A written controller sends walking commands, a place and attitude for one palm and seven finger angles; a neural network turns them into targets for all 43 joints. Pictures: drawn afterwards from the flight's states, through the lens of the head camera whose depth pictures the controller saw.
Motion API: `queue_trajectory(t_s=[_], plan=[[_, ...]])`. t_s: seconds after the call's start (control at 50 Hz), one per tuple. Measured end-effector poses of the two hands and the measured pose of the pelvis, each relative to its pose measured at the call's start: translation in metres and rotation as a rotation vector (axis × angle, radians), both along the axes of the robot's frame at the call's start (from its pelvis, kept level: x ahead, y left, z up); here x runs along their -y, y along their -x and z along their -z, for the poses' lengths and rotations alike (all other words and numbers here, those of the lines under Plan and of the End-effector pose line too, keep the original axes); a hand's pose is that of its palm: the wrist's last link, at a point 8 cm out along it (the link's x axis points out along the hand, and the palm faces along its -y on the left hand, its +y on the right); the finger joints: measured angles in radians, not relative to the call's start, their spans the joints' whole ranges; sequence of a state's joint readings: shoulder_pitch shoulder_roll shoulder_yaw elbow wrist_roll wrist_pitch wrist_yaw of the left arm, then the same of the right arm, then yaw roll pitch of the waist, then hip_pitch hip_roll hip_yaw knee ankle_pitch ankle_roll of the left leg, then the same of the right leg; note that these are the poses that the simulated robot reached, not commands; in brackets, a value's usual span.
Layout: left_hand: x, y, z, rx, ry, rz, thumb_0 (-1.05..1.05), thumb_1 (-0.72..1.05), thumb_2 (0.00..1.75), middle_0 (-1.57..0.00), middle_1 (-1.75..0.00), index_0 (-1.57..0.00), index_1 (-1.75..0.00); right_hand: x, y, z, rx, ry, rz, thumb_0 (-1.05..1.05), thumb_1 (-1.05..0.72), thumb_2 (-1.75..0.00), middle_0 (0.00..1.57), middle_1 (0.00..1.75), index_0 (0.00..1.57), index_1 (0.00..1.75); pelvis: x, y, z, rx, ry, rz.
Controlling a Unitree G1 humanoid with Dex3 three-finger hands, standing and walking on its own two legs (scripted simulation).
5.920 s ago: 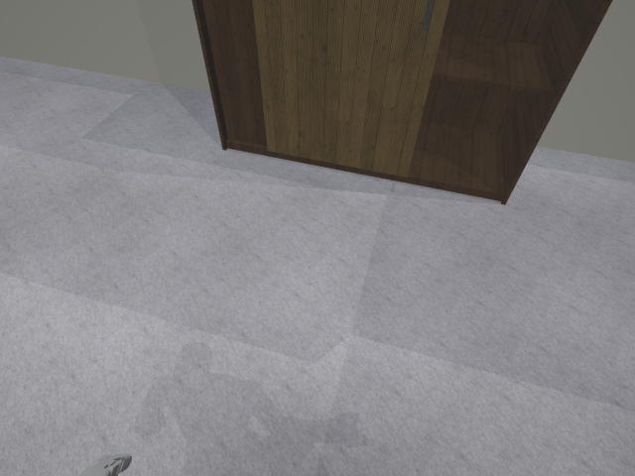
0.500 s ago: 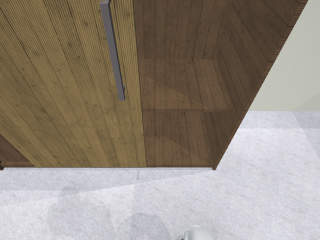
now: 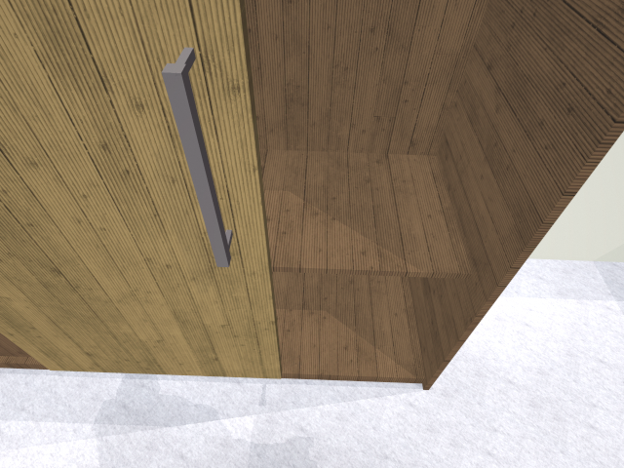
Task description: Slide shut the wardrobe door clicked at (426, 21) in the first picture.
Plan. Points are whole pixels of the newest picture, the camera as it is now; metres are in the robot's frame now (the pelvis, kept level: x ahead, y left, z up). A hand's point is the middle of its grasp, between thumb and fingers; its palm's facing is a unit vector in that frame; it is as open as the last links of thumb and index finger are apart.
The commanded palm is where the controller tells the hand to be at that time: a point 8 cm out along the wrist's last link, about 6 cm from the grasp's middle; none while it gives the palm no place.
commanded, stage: come to a stop and stand still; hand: left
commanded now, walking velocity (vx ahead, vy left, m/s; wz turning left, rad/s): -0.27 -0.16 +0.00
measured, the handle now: (208, 177) +0.44 +0.19 +0.13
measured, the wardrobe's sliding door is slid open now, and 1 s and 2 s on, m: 0.45 0.45 0.45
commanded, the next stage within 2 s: look again from close up in 1.72 s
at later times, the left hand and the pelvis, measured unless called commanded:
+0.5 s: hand out of the picture -0.01 +0.13 -0.16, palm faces +0.00 -0.97 -0.25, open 7.4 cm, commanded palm none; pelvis -0.03 -0.05 +0.00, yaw -1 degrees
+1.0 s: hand out of the picture -0.07 +0.10 -0.16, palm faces +0.05 -0.98 -0.18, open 7.4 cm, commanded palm none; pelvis -0.06 -0.06 +0.01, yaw +0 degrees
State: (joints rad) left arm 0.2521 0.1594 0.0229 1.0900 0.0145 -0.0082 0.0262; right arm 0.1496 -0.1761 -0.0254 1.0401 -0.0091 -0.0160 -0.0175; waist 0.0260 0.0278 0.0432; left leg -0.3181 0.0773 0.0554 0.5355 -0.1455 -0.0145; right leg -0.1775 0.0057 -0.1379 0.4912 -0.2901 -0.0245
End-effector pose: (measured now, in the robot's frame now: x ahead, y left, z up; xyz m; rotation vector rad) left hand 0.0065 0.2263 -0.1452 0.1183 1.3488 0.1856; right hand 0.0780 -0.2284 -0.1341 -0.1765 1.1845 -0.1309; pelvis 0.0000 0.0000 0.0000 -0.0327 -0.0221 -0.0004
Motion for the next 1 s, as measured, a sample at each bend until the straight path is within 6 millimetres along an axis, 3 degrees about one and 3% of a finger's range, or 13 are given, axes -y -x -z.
queue_trajectory(t_s=[0.12, 0.24, 0.36, 0.52, 0.72, 1.0], plan=[[-0.005, 0.001, 0.003, -0.049, 0.002, -0.017, 0.0, 0.91, 0.89, -0.2, -0.3, -0.2, -0.3, -0.017, -0.022, -0.005, 0.0, -0.004, -0.03, 0.0, -0.91, -0.9, 0.19, 0.3, 0.2, 0.29, -0.001, -0.002, -0.002, -0.009, -0.035, 0.009], [-0.006, 0.005, -0.005, -0.057, -0.044, 0.004, 0.0, 0.91, 0.89, -0.2, -0.3, -0.2, -0.3, -0.001, -0.012, 0.002, -0.008, -0.019, -0.001, 0.0, -0.91, -0.9, 0.2, 0.3, 0.2, 0.3, 0.012, 0.014, -0.001, -0.024, -0.039, 0.022], [0.013, 0.014, -0.012, -0.015, -0.104, 0.035, 0.0, 0.91, 0.89, -0.19, -0.3, -0.19, -0.3, 0.04, 0.021, 0.022, -0.032, -0.044, 0.046, 0.01, -0.91, -0.9, 0.2, 0.3, 0.2, 0.3, 0.038, 0.029, 0.008, -0.011, -0.049, 0.015], [0.052, 0.018, -0.02, 0.008, -0.055, 0.064, 0.0, 0.9, 0.89, -0.2, -0.3, -0.2, -0.3, 0.071, 0.082, 0.013, -0.139, -0.022, 0.097, 0.01, -0.91, -0.9, 0.19, 0.3, 0.2, 0.29, 0.056, 0.035, -0.005, -0.012, -0.056, 0.014], [0.062, 0.025, -0.012, 0.036, -0.017, 0.034, 0.0, 0.93, 0.89, -0.2, -0.3, -0.2, -0.3, 0.058, 0.145, 0.005, -0.262, -0.022, 0.068, 0.01, -0.91, -0.9, 0.19, 0.3, 0.2, 0.29, 0.066, 0.051, -0.009, 0.007, -0.04, 0.0], [0.076, 0.085, -0.011, -0.092, 0.022, -0.001, 0.0, 0.91, 0.89, -0.2, -0.3, -0.2, -0.3, 0.037, 0.171, 0.007, -0.288, -0.069, 0.079, 0.01, -0.91, -0.9, 0.19, 0.3, 0.2, 0.29, 0.063, 0.058, -0.011, 0.0, -0.038, 0.005]])
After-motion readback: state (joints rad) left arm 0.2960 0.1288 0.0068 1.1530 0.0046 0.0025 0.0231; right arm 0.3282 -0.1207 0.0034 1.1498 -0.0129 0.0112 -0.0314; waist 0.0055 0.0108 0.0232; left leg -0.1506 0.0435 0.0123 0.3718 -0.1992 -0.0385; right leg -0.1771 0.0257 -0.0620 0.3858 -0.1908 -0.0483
